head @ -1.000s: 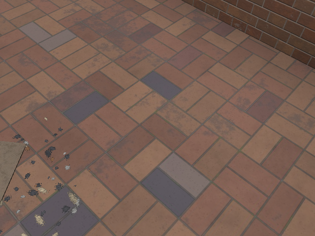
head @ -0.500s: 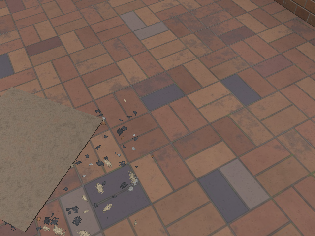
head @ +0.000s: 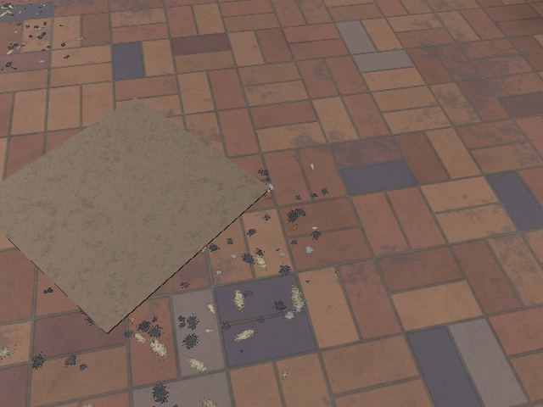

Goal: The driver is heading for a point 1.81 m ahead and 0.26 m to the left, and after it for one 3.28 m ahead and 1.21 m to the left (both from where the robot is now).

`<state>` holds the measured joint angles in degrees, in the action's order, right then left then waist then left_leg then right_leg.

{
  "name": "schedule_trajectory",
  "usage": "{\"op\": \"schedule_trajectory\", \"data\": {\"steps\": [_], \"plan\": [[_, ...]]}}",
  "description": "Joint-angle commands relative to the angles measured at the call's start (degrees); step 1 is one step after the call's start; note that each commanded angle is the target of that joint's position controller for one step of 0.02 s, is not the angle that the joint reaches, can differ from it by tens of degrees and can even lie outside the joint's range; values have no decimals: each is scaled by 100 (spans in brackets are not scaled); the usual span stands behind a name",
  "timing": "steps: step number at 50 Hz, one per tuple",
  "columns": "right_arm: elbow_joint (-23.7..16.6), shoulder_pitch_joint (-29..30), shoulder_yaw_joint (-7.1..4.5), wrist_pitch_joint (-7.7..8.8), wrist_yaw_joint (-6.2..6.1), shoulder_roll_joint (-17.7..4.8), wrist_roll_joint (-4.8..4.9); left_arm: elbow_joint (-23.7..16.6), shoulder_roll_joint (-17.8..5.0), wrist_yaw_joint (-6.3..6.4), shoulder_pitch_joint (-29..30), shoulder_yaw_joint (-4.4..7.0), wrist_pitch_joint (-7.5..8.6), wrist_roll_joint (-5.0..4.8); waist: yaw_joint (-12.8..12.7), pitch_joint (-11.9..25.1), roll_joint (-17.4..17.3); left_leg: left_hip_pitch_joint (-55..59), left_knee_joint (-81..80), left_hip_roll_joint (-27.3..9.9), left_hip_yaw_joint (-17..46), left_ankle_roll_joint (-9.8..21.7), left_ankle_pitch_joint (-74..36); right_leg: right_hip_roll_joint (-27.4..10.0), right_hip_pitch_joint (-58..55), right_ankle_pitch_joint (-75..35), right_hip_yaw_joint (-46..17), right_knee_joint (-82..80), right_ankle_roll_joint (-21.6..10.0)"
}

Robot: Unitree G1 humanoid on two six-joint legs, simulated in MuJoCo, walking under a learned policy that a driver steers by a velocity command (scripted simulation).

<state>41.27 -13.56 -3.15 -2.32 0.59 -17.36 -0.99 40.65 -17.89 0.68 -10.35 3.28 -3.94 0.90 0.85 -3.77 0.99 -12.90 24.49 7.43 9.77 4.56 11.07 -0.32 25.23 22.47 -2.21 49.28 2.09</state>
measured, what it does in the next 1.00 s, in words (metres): steps on the spot: right foot, then left foot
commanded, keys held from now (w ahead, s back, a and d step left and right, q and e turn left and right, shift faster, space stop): no key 0.68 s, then w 0.32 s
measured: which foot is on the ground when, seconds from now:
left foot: down 0.00-0.14, up 0.16-0.40, down 0.42-0.96, up 0.98-1.00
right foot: up 0.00-0.12, down 0.14-1.00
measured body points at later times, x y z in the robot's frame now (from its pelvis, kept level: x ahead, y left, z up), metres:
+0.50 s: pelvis +0.01 -0.03 +0.00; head +0.02 -0.03 +0.45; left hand +0.10 +0.23 -0.12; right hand +0.10 -0.29 -0.14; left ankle -0.02 +0.09 -0.74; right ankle +0.01 -0.12 -0.74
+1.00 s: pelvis +0.06 -0.04 -0.01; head +0.06 -0.06 +0.44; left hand +0.09 +0.24 -0.13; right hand +0.06 -0.31 -0.16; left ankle -0.03 +0.09 -0.73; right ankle +0.05 -0.12 -0.74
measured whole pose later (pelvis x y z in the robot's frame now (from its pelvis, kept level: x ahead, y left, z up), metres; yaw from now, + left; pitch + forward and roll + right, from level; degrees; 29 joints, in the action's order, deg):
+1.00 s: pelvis +0.06 -0.04 -0.01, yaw +3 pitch -1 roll +1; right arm 62.0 -19.3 -2.5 0.6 -0.3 -15.5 -1.1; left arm 54.3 -15.4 -0.4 -16.4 1.9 3.0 1.5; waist -0.2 -0.1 -1.6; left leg -9.0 36.1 1.6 4.8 3.8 24.2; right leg 1.6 12.4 16.3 3.4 29.3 -4.1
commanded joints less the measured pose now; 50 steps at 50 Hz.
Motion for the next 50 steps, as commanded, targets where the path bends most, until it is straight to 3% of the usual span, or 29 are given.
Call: {"op": "schedule_trajectory", "data": {"steps": [1,4,6,7,8,9,10,11,12,15,18,20,22,23,24,25,28,34,35,37,39,40,41,44,46,47,48,49,50], "plan": [[-247,-111,-225,56,-28,-908,-46,-419,-423,33,150,70,107,-41,109,574,-767,533,-385,-1589,1498,840,-1817,74,-46,102,60,-352,-107],[-185,43,-188,34,-39,-868,-45,-380,-393,65,-16,36,140,-91,7,585,-800,314,-244,-1536,1625,701,-2109,175,-729,112,116,-1104,-240],[-143,257,-123,22,-83,-752,47,-239,-250,108,-392,-16,204,-55,-291,578,-649,-27,-33,-1309,1589,384,-1725,165,-1648,-804,143,-2602,-347],[-128,180,-49,50,-107,-545,70,-239,-345,153,-394,-28,273,25,-252,617,-307,-381,144,-1093,1447,65,-903,-315,-2168,-1211,-342,-3180,-416],[-111,-187,49,79,-109,-163,37,-346,-646,183,-292,-39,340,118,-28,780,808,-724,1048,-493,722,-214,734,-1591,-2531,-1559,-1679,-3636,-645],[-96,-102,-57,26,-144,-548,30,-342,-956,121,-52,24,318,65,-38,446,1093,-734,1387,78,-46,-278,1939,-2061,-1544,-2167,-2231,-3544,-1388],[-20,-55,-107,-5,-142,-711,-33,-298,-716,70,-48,-24,343,19,-54,295,767,-558,1953,-135,-24,-346,1992,-1988,-1289,-2168,-2119,-3572,-1607],[79,-38,-104,-14,-101,-631,3,-271,-478,46,115,-106,375,-17,19,177,645,-518,2114,-194,-37,-391,1745,-1687,-1206,-2075,-1745,-3555,-1519],[181,-90,-89,-21,-72,-550,43,-268,-407,47,245,-132,379,11,70,158,650,-450,2189,-204,-91,-464,1554,-1371,-1211,-2134,-1348,-3490,-1353],[356,-94,-1,-35,-16,-354,26,-103,-435,74,120,-136,396,7,9,357,759,-377,1695,-300,-427,-609,1422,-1021,-1720,-3072,-843,-3138,-1194],[472,93,82,-47,-69,-235,83,82,-468,31,-104,-116,367,6,-144,507,814,-77,650,-397,-713,-594,1141,-978,-2030,-3383,-843,-2868,-1182],[625,-16,123,-15,-119,-206,68,185,-504,22,-76,-96,339,-14,-13,532,704,552,-539,-477,-746,-513,-39,-873,-1833,-3294,-783,-2699,-951],[668,55,93,89,-185,-574,-51,198,-386,-8,-199,-124,399,-10,-138,734,224,1297,-592,-1142,47,-388,-1095,-728,-1327,-2563,-727,-2637,-607],[809,268,58,104,-189,-708,22,245,-250,-28,-316,-147,401,-67,-381,516,-477,775,-292,-1186,68,-213,-1243,-367,-1483,-1802,-402,-2953,-526],[829,366,123,135,-165,-431,53,367,-290,0,-168,-159,386,-29,-219,481,-390,555,-353,-1155,63,-185,-900,-315,-1756,-1533,-330,-2967,-465],[893,310,145,158,-161,-384,41,427,-379,16,-76,-129,368,-21,-129,314,-262,439,-459,-1096,33,-221,-727,-344,-1705,-1564,-345,-2878,-479],[1197,162,162,187,-233,-444,38,608,-360,5,-137,-124,356,-18,-152,274,-374,493,-541,-1072,14,-240,-859,-420,-1760,-1927,-368,-2857,-497],[1563,190,209,201,-256,-395,48,1050,-291,25,-201,-160,346,-24,-157,169,-192,473,-667,-1110,41,-180,-678,-397,-1720,-1694,-347,-2988,-424],[1638,106,211,198,-257,-398,43,1129,-287,19,-252,-163,339,-14,-142,279,-198,494,-739,-1071,44,-132,-35,-319,-1746,-1138,-290,-2968,-429],[1717,-57,113,144,-250,-620,23,1160,-354,-11,-215,-120,305,31,-65,67,-391,260,-802,-1023,262,159,2138,14,-1264,520,-60,-2492,-533],[1783,-366,27,122,-224,-786,7,1037,-230,-68,62,-143,309,87,137,-437,-748,178,-1337,-1521,1126,573,3605,234,-307,923,171,-1746,-572],[1826,-462,-27,138,-216,-871,-3,981,-86,-85,124,-180,348,117,165,-594,-1014,237,-1631,-1946,1652,813,3817,246,-33,524,440,-1284,-562],[1825,-463,-41,175,-204,-809,-16,933,-106,-85,193,-177,402,125,187,-674,-1023,217,-1792,-2203,1926,967,3603,68,138,268,388,-930,-589],[1776,-295,-75,322,-160,-748,-28,886,-258,-157,67,-115,575,62,17,-432,-863,487,-1695,-2160,1552,954,2537,-135,102,370,278,-962,-676],[1715,54,-88,367,-131,-681,52,1076,-119,-167,-489,-113,653,20,-361,-306,-785,-253,-1337,-1725,797,672,2004,54,-1296,-322,595,-1966,-722],[1661,177,-87,372,-125,-620,50,1332,-102,-144,-1074,-82,669,12,-600,-204,-580,-838,-892,-1445,482,539,1940,277,-2298,-552,723,-2416,-691],[1573,291,-36,415,-115,-420,2,1542,-308,-86,-1699,-9,703,46,-822,-80,4,-1587,40,-1086,60,365,1738,-92,-3245,-186,68,-2837,-729],[1353,381,114,479,-60,107,37,1644,-900,-40,-2403,126,744,95,-1017,284,1497,-2431,2010,-344,-856,75,1729,-1593,-3827,1782,-2450,-4053,-1100],[1294,482,20,499,-38,-303,-93,1773,-955,-59,-2447,138,706,59,-815,-96,1163,-2873,3013,-338,-712,114,1984,-2190,-3245,2352,-3582,-4436,-1435]]}}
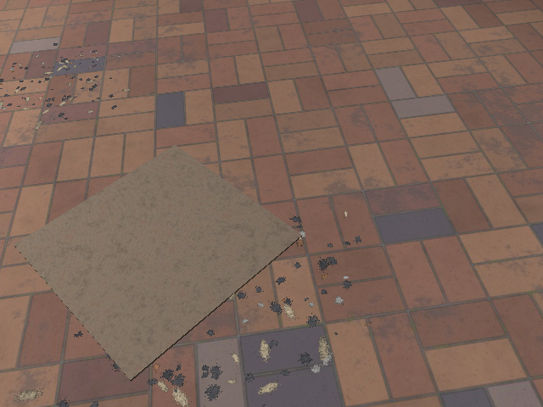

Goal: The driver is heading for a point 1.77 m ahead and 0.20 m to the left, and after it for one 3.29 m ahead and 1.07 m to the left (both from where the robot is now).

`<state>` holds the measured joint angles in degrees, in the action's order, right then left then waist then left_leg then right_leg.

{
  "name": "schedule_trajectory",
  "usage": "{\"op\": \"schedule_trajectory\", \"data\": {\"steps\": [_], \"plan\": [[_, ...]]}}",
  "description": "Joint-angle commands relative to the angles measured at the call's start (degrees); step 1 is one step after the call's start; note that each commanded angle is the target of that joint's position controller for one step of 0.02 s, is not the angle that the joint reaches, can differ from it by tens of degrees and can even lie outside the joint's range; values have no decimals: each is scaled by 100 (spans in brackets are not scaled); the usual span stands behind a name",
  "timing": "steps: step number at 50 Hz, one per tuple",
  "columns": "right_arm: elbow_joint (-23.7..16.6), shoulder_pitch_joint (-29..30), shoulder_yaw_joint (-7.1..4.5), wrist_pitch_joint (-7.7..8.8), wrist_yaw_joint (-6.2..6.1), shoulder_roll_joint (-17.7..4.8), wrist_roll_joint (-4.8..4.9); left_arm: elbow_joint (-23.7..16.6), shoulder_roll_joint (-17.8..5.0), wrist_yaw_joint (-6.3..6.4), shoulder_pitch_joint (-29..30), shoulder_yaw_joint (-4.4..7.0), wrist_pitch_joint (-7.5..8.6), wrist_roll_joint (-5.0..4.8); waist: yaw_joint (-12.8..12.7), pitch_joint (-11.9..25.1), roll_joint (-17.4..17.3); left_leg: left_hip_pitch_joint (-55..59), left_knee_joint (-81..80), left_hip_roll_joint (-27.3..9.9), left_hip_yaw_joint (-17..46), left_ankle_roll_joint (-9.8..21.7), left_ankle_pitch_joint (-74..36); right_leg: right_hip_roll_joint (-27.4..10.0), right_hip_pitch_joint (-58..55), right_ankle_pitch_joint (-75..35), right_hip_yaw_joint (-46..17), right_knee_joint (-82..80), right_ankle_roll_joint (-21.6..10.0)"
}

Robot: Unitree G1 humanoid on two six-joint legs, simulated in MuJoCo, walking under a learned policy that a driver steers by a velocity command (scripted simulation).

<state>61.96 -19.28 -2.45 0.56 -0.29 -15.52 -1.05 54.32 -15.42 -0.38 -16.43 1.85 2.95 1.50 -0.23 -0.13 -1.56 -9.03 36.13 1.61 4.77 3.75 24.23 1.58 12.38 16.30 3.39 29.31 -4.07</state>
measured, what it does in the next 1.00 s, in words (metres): walks ahead: left foot, then right foot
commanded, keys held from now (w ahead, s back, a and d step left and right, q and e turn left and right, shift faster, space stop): w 1.00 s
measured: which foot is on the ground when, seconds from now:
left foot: up 0.00-0.40, down 0.42-1.00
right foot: down 0.00-0.44, up 0.46-0.96, down 0.98-1.00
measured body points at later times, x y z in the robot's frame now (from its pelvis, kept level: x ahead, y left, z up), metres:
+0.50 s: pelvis +0.25 +0.02 -0.02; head +0.28 +0.02 +0.43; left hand +0.19 +0.25 -0.16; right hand +0.40 -0.23 -0.14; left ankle +0.34 +0.07 -0.74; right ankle +0.05 -0.08 -0.65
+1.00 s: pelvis +0.54 -0.01 -0.01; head +0.57 -0.02 +0.43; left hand +0.74 +0.20 -0.12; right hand +0.44 -0.24 -0.16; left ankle +0.35 +0.07 -0.72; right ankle +0.65 -0.09 -0.74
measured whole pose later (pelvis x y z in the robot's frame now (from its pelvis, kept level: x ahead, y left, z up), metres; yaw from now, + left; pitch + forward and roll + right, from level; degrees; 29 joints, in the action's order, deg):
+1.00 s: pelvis +0.54 -0.01 -0.01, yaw +0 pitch +0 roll +1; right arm 63.1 -26.9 -0.9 4.6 -0.9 -11.0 -0.9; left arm 49.2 -10.8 -0.7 0.4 1.1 4.3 2.2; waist 3.3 -3.9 -0.2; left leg 3.8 28.1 3.0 -3.5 4.0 25.5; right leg 0.9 25.5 4.8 5.9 30.4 -6.3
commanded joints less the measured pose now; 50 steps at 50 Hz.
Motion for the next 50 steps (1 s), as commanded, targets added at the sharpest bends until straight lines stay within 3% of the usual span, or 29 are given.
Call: {"op": "schedule_trajectory", "data": {"steps": [1,2,3,5,8,12,15,18,20,21,22,23,24,25,26,28,30,33,36,39,44,46,48,49,50], "plan": [[-750,1021,-71,234,98,-557,-116,234,-912,33,-1242,208,28,-6,-331,-899,720,-3367,2345,-126,0,277,143,-2261,-1494,2850,-3767,-2384,-850],[-653,887,-41,268,168,-447,-80,93,-705,14,-811,159,85,-22,-119,-977,464,-3246,2411,-337,-33,264,-398,-1975,-1240,2190,-3194,-2375,-750],[-597,800,-27,294,211,-370,-71,36,-622,13,-641,131,140,-31,-11,-865,444,-3083,2347,-465,-130,204,-777,-1721,-1231,1395,-2656,-2408,-636],[-571,835,-16,261,263,-342,-142,144,-445,19,-797,63,232,-39,-14,-633,537,-2965,2335,-514,-379,53,-1201,-1404,-1403,-199,-1865,-2324,-535],[-738,1227,16,194,271,-224,-128,415,-332,30,-1355,10,268,-74,-100,-527,615,-3268,2265,-488,-676,-109,-1382,-1280,-1696,-2211,-1250,-2069,-553],[-1169,2225,126,173,278,-44,-85,533,-250,71,-1510,-52,247,-57,-255,-761,655,-3181,1139,-347,-1020,-228,-1731,-1101,-1412,-3065,-837,-2106,-562],[-1390,2625,194,185,265,26,-27,628,-322,92,-1572,-55,259,-43,-314,-829,752,-2587,149,-175,-1223,-98,-1979,-1153,-1326,-3542,-696,-2137,-553],[-1385,2184,122,217,171,-174,-18,657,-431,107,-1318,-36,283,-54,23,-559,782,-1690,-263,59,-1235,239,-1867,-1320,-1583,-5260,-558,-1555,-458],[-955,786,-27,287,74,-435,-8,628,-533,124,-1102,-3,246,-54,602,201,750,-316,-571,306,-1177,478,-1723,-1271,-1689,-6139,-438,4,-329],[-700,-73,-121,332,10,-596,-66,597,-539,113,-1030,-6,226,-80,966,606,637,884,-860,30,-905,620,-1764,-1103,-1032,-5249,-322,1184,-261],[-576,-926,-263,346,-48,-1111,-199,440,-220,95,-1211,-77,221,-67,1060,1295,-131,2091,-926,-1456,789,881,-809,-703,44,-2655,-74,3023,-218],[-612,-765,-311,266,3,-1222,-135,467,124,31,-1801,-75,196,-221,590,1791,-1178,2903,-1911,-2596,3761,1727,-237,389,1811,1307,-320,5000,-47],[-703,-64,-284,256,64,-965,50,375,-372,68,-1254,34,169,-77,463,948,-254,2153,-2213,-2300,3302,1581,228,-49,2350,844,-765,5150,-174],[-809,442,-183,299,81,-575,81,222,-365,36,-738,56,204,-59,335,243,-69,1297,-2384,-2097,2411,1451,-12,-288,2392,329,-719,4875,-202],[-768,608,-116,363,92,-296,40,194,-248,23,-577,52,217,-66,142,-189,168,569,-2586,-1845,1819,1289,-769,-475,2146,108,-690,4522,-194],[-595,531,-15,476,47,-28,10,207,-47,-42,-630,38,74,53,-170,-281,81,-123,-2726,-1439,1014,1004,-1617,-667,1568,-2,-699,3988,-88],[-447,218,-12,576,36,-92,33,173,64,-101,-580,39,-29,70,-248,-274,-3,-218,-2814,-1309,647,982,-2189,-694,1553,-67,-567,3693,11],[-344,-121,-31,600,28,-275,50,-109,-7,-140,167,57,-112,83,-167,-487,-24,-108,-3051,-1184,298,943,-2338,-827,2175,-623,-349,3095,172],[-284,-450,9,567,26,-229,63,-400,-8,-156,977,36,-98,31,37,-594,-26,174,-3060,-1026,23,791,-2941,-817,2500,-1234,-146,2175,285],[-190,-805,34,558,4,-224,55,-595,93,-157,1563,-25,-73,-19,242,-568,-114,544,-2950,-980,-162,651,-3550,-646,2387,-1643,58,1302,291],[-32,-1173,38,498,-77,-276,-39,-861,10,-125,2137,-29,-13,-23,378,-601,-200,1609,-2548,-1284,-159,734,-4446,-418,2475,-1332,153,552,60],[-40,-995,17,489,-109,-356,-59,-830,-68,-96,1857,12,41,-25,145,-475,-253,1755,-2063,-1351,-271,664,-5595,-214,1922,-871,221,288,-138],[-52,-826,-13,468,-103,-456,-55,-434,-261,-8,606,133,115,-12,-390,153,-264,1649,-666,-1225,-427,514,-6603,132,441,-715,331,-136,-386],[-124,-711,6,474,-89,-418,0,-129,-477,54,-399,235,171,81,-806,667,-152,797,531,-1043,-560,414,-5670,-226,-1020,-933,-38,-307,-592],[-358,-939,110,493,-30,9,181,-5,-1077,118,-1233,402,182,228,-864,1466,751,-985,2565,-415,-917,181,-3093,-1829,-2747,-354,-2151,-417,-1107]]}}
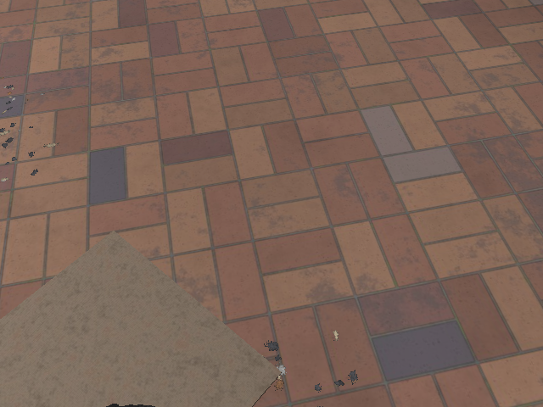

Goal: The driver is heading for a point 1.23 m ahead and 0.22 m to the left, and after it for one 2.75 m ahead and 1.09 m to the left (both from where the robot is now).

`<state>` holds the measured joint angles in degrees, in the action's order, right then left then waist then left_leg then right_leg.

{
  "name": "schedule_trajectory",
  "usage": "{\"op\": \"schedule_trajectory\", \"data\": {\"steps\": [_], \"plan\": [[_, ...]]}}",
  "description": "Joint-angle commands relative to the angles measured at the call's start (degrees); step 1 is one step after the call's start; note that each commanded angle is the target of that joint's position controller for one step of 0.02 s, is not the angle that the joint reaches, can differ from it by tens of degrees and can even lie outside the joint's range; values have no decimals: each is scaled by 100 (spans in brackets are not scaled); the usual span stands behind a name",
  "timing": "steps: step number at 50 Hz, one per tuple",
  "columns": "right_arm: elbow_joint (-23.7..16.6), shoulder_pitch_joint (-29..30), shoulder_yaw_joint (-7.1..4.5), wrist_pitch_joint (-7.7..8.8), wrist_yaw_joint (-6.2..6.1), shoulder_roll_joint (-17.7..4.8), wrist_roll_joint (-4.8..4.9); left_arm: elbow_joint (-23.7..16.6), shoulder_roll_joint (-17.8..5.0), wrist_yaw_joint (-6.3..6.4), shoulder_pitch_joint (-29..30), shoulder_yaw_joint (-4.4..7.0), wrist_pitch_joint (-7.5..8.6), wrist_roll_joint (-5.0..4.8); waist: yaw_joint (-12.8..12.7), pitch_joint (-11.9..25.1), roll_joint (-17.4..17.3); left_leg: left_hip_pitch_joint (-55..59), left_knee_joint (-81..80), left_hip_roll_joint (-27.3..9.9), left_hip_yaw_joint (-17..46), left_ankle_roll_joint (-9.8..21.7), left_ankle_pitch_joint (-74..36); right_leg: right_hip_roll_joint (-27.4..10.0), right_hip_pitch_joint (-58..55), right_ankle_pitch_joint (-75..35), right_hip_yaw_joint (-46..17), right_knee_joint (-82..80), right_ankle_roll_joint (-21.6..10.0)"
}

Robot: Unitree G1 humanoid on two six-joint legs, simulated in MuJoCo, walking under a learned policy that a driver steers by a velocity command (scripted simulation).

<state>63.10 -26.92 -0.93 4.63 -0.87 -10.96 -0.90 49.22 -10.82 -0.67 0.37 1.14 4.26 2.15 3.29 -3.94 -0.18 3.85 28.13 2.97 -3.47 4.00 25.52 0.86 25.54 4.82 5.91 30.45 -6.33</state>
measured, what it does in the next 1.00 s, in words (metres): walks ahead: left foot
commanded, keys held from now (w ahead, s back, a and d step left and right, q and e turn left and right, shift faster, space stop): w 1.00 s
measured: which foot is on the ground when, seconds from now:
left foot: down 0.00-0.00, up 0.02-0.50, down 0.52-1.00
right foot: down 0.00-0.52, up 0.54-1.00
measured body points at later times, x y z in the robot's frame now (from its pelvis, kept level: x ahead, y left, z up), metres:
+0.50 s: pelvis +0.27 +0.01 +0.01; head +0.31 +0.02 +0.46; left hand +0.18 +0.24 -0.14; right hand +0.47 -0.20 -0.10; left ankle +0.41 +0.10 -0.71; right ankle +0.11 -0.07 -0.72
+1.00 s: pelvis +0.53 +0.02 +0.02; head +0.56 +0.02 +0.47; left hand +0.72 +0.24 -0.10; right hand +0.45 -0.20 -0.13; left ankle +0.41 +0.10 -0.72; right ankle +0.69 -0.09 -0.69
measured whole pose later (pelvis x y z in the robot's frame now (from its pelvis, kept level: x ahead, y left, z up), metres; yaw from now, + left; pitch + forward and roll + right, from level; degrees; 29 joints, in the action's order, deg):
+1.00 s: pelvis +0.53 +0.02 +0.02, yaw +0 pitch +1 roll +1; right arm 61.3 -27.0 -1.8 5.5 -0.6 -9.5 -1.2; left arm 50.9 -10.8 -1.6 -1.4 1.9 1.9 1.4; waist 3.7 -2.5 1.9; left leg 5.9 9.9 5.0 -4.5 4.2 16.7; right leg -3.8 33.1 3.0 3.9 36.0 -2.8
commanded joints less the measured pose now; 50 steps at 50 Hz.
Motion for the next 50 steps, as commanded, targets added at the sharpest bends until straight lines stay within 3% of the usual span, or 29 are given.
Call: {"op": "schedule_trajectory", "data": {"steps": [1,2,3,4,5,6,8,10,15,21,23,24,25,26,27,28,29,30,31,33,37,42,47,50], "plan": [[-394,-497,-132,79,51,-542,169,536,-1574,63,-2795,510,-41,20,-982,2252,1115,-3486,4809,255,317,108,385,-2533,-4508,652,-4528,-1269,-1432],[-484,-40,-218,50,32,-799,42,455,-1326,25,-2129,461,-69,-143,-726,1345,459,-3946,5000,-185,726,179,-47,-2273,-3736,1000,-3813,-1412,-1271],[-610,381,-204,80,59,-698,5,373,-928,3,-1654,363,-39,-169,-616,654,187,-3995,4747,-403,700,177,-487,-2068,-2873,903,-3084,-1653,-1122],[-635,534,-201,67,77,-559,1,382,-660,1,-1436,291,2,-139,-427,257,68,-3795,4355,-604,663,167,-740,-1782,-2226,612,-2541,-1885,-888],[-667,554,-208,-2,103,-507,-88,479,-488,25,-1447,233,48,-139,-271,115,179,-3536,4035,-724,664,111,-859,-1551,-1809,260,-2145,-2002,-712],[-617,438,-185,-82,144,-375,-134,561,-402,38,-1519,200,89,-126,-168,127,236,-3297,3876,-755,622,51,-932,-1400,-1597,27,-1844,-2081,-619],[-669,511,-192,-173,200,-309,-152,722,-532,45,-1860,221,182,-138,-109,152,262,-3328,3666,-766,487,-43,-1081,-1297,-1547,-564,-1542,-2151,-636],[-853,973,-197,-227,227,-342,-151,800,-684,48,-2061,247,210,-147,-134,22,277,-3705,3297,-864,367,-150,-1448,-1221,-1589,-670,-1316,-2306,-638],[-1307,2251,-131,-216,257,-303,-69,915,-644,52,-2535,194,190,-156,-432,-163,343,-3947,1674,-837,58,-302,-2390,-981,-1900,-1265,-894,-2377,-474],[-1628,3034,-114,-159,231,-388,-45,1129,-730,139,-3053,200,143,-83,-657,-229,418,-3942,637,-613,-74,-78,-2263,-1312,-2986,-1981,-881,-2050,-495],[-1629,2865,-152,-107,211,-459,-44,1142,-795,177,-2932,221,123,-55,-494,-156,437,-3550,375,-466,-114,98,-1832,-1396,-3197,-2825,-804,-1653,-421],[-1526,2502,-194,-75,180,-522,-49,1135,-845,188,-2836,236,115,-50,-318,28,473,-3014,242,-294,-178,201,-1610,-1375,-3200,-3589,-731,-1213,-346],[-1287,1784,-258,-29,139,-607,-64,1133,-876,182,-2753,244,96,-61,-13,387,408,-2169,-55,-104,-265,325,-1644,-1257,-3120,-4038,-618,-390,-265],[-967,794,-355,35,81,-808,-140,1083,-823,169,-2684,219,90,-98,373,931,231,-797,-226,-289,-51,512,-1835,-1023,-2458,-3441,-430,769,-148],[-839,-125,-501,68,13,-1367,-291,848,-476,125,-2832,120,100,-239,535,1745,-546,884,-331,-1814,1806,952,-1304,-558,-899,-1179,-130,2679,49],[-800,-159,-571,-4,70,-1608,-209,889,-313,91,-3334,136,83,-322,284,2203,-1342,1607,-1072,-2845,4152,1617,-1346,385,593,2729,-366,4251,151],[-874,448,-507,-60,103,-1274,-27,846,-747,114,-2731,261,38,-178,119,1401,-405,918,-1205,-2463,3604,1359,-802,-47,1069,2227,-922,4493,61],[-974,998,-407,-43,123,-919,12,699,-671,75,-2302,258,77,-150,-38,685,-267,25,-1419,-2248,2804,1181,-993,-252,1104,1668,-895,4252,54],[-986,1258,-335,-4,137,-662,-11,684,-558,57,-2145,252,78,-142,-210,376,-150,-561,-1634,-1964,2261,981,-1415,-435,886,1337,-867,3927,68],[-844,1218,-243,68,97,-388,18,739,-378,-6,-2290,239,-61,-10,-476,228,-323,-1197,-1842,-1585,1535,744,-2038,-591,388,1128,-810,3505,201],[-610,663,-275,187,66,-635,38,541,-330,-90,-1790,249,-221,18,-523,83,-292,-1233,-2082,-1440,1076,806,-2679,-686,769,673,-593,3050,412],[-497,179,-223,156,65,-591,31,115,-333,-112,-583,198,-221,-50,-263,-150,-277,-906,-2189,-1262,738,720,-3188,-704,1231,-189,-358,1706,565],[-314,-325,-213,136,18,-625,-11,-167,-310,-92,194,130,-179,-84,-17,-217,-351,-163,-2008,-1391,596,725,-3824,-478,1155,-393,-147,674,423],[-242,-350,-238,104,-36,-694,-63,-283,-399,-77,296,154,-116,-84,-85,-242,-364,326,-1660,-1591,583,715,-4521,-366,1028,61,-135,321,206]]}}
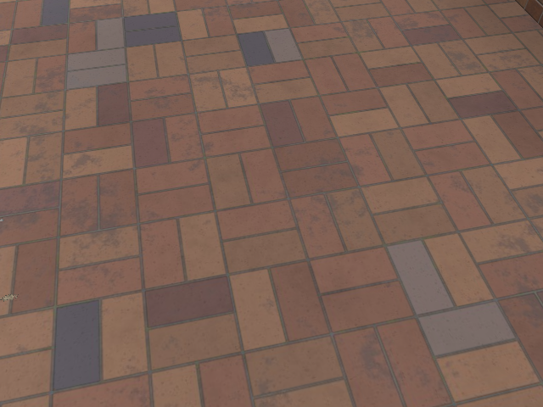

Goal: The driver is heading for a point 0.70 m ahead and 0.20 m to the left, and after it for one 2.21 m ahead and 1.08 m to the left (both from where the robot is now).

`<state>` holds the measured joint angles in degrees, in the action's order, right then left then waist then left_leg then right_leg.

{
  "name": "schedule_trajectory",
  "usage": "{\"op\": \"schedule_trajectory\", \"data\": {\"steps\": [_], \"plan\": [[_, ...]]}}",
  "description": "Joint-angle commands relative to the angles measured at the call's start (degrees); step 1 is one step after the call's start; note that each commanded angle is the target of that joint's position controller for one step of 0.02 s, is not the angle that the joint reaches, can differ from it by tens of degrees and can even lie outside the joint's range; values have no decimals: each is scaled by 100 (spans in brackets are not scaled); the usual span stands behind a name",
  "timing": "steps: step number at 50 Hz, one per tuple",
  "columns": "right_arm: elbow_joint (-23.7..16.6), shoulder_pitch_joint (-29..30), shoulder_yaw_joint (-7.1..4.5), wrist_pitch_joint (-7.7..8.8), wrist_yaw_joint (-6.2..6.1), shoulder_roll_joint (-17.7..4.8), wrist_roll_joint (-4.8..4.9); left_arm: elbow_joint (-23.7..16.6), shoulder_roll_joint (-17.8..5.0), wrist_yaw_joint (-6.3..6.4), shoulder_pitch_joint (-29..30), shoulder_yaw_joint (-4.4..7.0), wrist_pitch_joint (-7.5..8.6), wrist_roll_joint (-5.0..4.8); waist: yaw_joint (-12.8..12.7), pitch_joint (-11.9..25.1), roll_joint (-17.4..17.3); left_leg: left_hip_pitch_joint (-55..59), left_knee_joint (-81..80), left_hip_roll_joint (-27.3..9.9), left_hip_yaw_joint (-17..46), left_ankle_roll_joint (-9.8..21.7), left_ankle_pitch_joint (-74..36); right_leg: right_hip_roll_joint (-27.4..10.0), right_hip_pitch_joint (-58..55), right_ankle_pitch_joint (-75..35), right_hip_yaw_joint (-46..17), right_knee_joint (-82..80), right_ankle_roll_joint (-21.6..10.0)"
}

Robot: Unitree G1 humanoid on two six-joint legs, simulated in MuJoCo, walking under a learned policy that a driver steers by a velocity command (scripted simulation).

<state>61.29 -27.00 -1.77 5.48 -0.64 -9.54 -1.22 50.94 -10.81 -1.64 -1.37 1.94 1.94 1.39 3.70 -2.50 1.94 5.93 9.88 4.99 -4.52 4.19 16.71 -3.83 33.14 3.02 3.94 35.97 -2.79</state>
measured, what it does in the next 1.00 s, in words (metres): walks ahead, turning left: right foot, then left foot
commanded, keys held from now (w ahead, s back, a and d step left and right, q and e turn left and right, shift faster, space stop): w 0.34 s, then w+q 0.62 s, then q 0.04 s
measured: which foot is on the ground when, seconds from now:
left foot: down 0.00-0.08, up 0.10-0.64, down 0.66-1.00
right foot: up 0.00-0.06, down 0.08-0.64, up 0.66-1.00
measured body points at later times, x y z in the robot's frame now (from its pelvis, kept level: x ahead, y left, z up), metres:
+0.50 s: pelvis +0.27 -0.03 +0.01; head +0.29 -0.04 +0.45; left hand +0.20 +0.20 -0.14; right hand +0.42 -0.25 -0.13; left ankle +0.43 +0.11 -0.69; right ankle +0.18 -0.10 -0.74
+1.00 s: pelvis +0.53 +0.04 +0.01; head +0.56 +0.07 +0.46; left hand +0.64 +0.32 -0.11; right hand +0.59 -0.23 -0.12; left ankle +0.47 +0.07 -0.74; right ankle +0.73 -0.09 -0.67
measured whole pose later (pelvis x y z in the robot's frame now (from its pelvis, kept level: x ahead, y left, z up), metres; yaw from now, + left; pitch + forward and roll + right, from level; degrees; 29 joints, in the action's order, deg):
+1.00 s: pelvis +0.53 +0.04 +0.01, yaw +19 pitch +1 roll +0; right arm 54.5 -22.6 -4.2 3.1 0.0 -13.5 0.0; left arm 45.8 -13.9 -0.9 -3.2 2.6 1.6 2.3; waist 3.6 -2.5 2.1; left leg -4.0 15.7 8.6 5.3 7.8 12.1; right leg -6.7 38.5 5.9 -2.5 47.9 3.0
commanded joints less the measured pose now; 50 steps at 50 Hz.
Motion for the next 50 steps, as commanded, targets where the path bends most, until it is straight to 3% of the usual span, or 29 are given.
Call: {"op": "schedule_trajectory", "data": {"steps": [1,3,4,5,6,7,8,9,11,13,15,19,23,27,30,31,32,33,34,35,36,37,38,39,41,44,48,50], "plan": [[-67,-238,-165,15,-72,-873,-40,-424,-433,36,298,95,145,-12,-247,-308,-594,149,432,-1800,609,636,-4271,220,-73,460,116,-371,-250],[-72,-61,-195,-8,-71,-970,-38,-76,-585,113,-803,200,218,1,-730,253,-583,58,1726,-1657,431,481,-5483,595,-1462,635,276,-765,-480],[-121,20,-173,-16,-56,-922,5,250,-776,168,-1805,294,278,80,-1121,791,-419,-625,2900,-1428,256,367,-4835,407,-2849,399,55,-960,-661],[-347,-133,-77,-7,-10,-573,151,386,-1350,230,-2714,443,309,230,-1273,1582,354,-2190,4830,-940,-38,173,-2524,-1109,-4512,922,-1799,-1078,-1098],[-307,-636,-91,-20,31,-385,229,410,-1598,164,-2689,506,245,157,-985,2011,1152,-3694,6405,30,259,72,1505,-2154,-5223,854,-4216,-1869,-1756],[-361,-49,-205,-66,13,-796,82,329,-1285,133,-2028,443,192,-35,-782,1220,233,-4148,6647,-423,826,163,977,-1785,-4495,1488,-3690,-2024,-1499],[-506,387,-206,-32,49,-751,49,222,-902,114,-1476,334,206,-75,-634,491,43,-4189,6386,-639,777,169,422,-1583,-3587,1393,-2878,-2239,-1311],[-523,543,-198,-33,65,-637,40,215,-639,100,-1230,258,243,-49,-472,175,-82,-3982,6052,-828,741,160,98,-1299,-3005,1009,-2329,-2457,-1107],[-469,386,-181,-168,124,-454,-89,370,-375,144,-1299,165,316,-72,-214,46,113,-3481,5611,-992,684,32,-115,-915,-2394,355,-1578,-2657,-862],[-506,460,-188,-261,176,-394,-111,531,-483,163,-1664,174,405,-76,-162,54,99,-3497,5440,-1003,561,-73,-231,-827,-2351,-249,-1309,-2725,-901],[-661,887,-192,-323,202,-422,-114,606,-643,170,-1879,199,435,-80,-184,-78,88,-3888,5136,-1097,465,-180,-552,-776,-2411,-359,-1112,-2870,-927],[-974,1821,-162,-345,231,-457,-41,683,-631,177,-2252,164,426,-64,-385,-260,106,-4424,4134,-1140,330,-304,-1269,-653,-2769,-730,-705,-3000,-817],[-1195,2479,-78,-320,253,-355,16,791,-606,227,-2589,136,457,-35,-580,-366,152,-4286,3140,-905,193,-172,-1744,-695,-3144,-1203,-204,-3026,-656],[-1398,2850,-67,-280,263,-394,-24,903,-616,319,-2779,129,434,8,-633,-449,135,-4235,2563,-743,-37,105,-1439,-934,-3868,-2024,145,-2691,-618],[-1333,2390,-151,-249,226,-528,-52,875,-832,391,-2581,177,391,24,-338,-93,298,-3428,2371,-294,-386,446,-664,-1024,-4196,-4426,455,-1570,-513],[-1189,1876,-214,-230,206,-628,-56,854,-915,397,-2522,201,346,36,-131,212,327,-2902,2256,-79,-476,590,-458,-1014,-4214,-4923,542,-751,-485],[-942,1070,-304,-191,191,-767,-95,797,-980,390,-2444,215,299,8,217,632,260,-1881,1852,32,-401,767,-658,-932,-3829,-4574,680,393,-382],[-764,198,-465,-176,141,-1209,-195,581,-930,363,-2303,188,305,-35,599,1170,-118,-462,1677,-797,775,1132,-340,-781,-2591,-2947,755,2064,-231],[-840,153,-608,-218,102,-1788,-179,248,-365,212,-2619,96,344,-137,184,1650,-1515,1204,1211,-2513,3963,2155,-562,534,-65,2350,630,4324,77],[-797,215,-581,-310,121,-1659,31,123,-823,189,-1959,195,393,-55,294,1615,-678,1146,699,-2444,4523,2122,-371,525,683,2467,-552,4744,13],[-857,694,-531,-328,97,-1482,63,-94,-797,157,-1503,181,477,-95,116,779,-518,413,586,-2316,3611,1886,-614,158,1010,1875,-642,4446,-23],[-893,957,-456,-314,101,-1170,57,-99,-798,163,-1433,180,523,-92,-86,414,-81,-295,436,-2078,3105,1632,-1252,-27,721,1513,-615,3944,0],[-919,1142,-411,-282,77,-1021,72,-92,-761,178,-1431,192,466,-25,-291,193,37,-850,368,-1799,2659,1440,-1845,-146,389,1439,-615,3572,78],[-916,1210,-359,-244,48,-887,106,-113,-700,172,-1543,180,348,69,-464,200,-53,-1212,316,-1562,2314,1325,-2207,-213,40,1429,-624,3287,183],[-897,1054,-361,-145,42,-998,147,-188,-589,131,-1555,170,149,140,-558,240,-157,-1446,272,-1360,2055,1295,-2609,-217,-125,1467,-537,2889,355],[-901,748,-413,-124,46,-1238,141,-473,-596,99,-949,158,30,138,-437,71,-311,-1595,99,-1172,1965,1202,-2461,-236,205,929,-393,2195,554],[-909,244,-410,-172,60,-1230,128,-850,-665,76,-27,143,3,98,-82,-4,-468,-1135,157,-1070,2108,924,-2533,-142,665,103,-388,1252,621],[-911,71,-407,-207,26,-1257,115,-986,-674,77,244,118,20,68,2,-19,-480,-892,506,-1015,2029,788,-3696,22,663,-21,-356,898,596]]}}
Keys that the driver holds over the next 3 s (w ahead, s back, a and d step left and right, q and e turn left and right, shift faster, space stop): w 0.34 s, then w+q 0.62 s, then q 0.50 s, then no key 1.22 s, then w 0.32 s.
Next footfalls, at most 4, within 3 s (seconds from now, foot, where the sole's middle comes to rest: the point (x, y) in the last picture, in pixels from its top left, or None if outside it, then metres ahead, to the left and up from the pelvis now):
0.08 right None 0.22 -0.10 -0.77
0.66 left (236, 394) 0.51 0.08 -0.77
1.18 right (252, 274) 0.84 0.03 -0.77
1.64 left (198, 343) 0.64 0.17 -0.77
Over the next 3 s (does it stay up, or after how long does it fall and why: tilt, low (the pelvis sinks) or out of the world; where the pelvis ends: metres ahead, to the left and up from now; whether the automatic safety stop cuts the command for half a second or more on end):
stays up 0.69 0.11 0.00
